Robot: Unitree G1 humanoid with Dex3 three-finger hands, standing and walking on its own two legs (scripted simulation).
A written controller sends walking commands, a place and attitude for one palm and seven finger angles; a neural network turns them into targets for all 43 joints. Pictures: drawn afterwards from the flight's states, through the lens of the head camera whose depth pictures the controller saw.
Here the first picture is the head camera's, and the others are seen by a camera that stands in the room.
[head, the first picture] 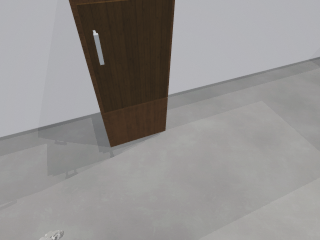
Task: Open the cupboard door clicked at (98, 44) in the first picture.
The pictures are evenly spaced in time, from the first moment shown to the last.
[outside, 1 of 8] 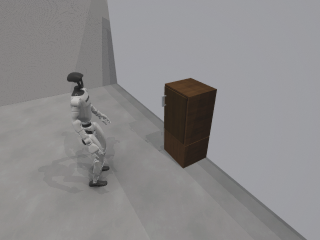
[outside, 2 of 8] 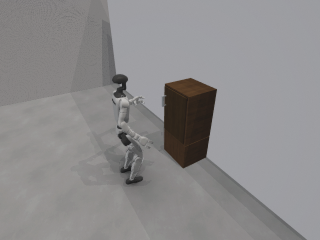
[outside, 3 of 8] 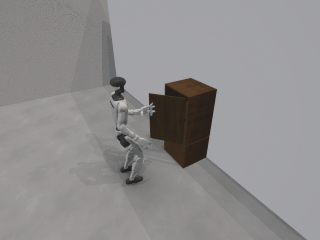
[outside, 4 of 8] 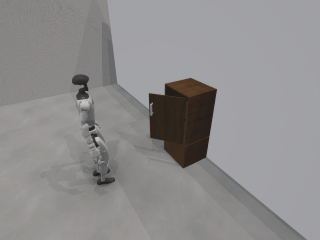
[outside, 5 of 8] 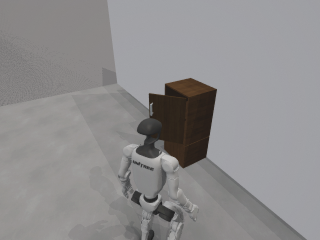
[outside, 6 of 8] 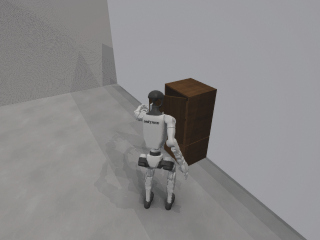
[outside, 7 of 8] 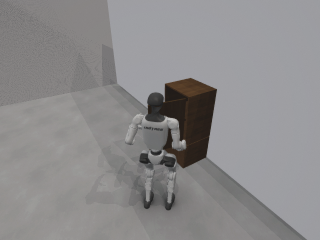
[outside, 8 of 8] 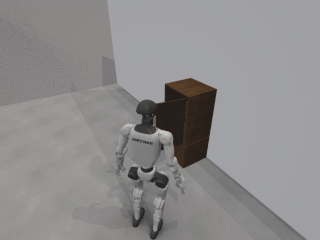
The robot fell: no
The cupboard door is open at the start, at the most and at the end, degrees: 0 84 81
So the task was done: yes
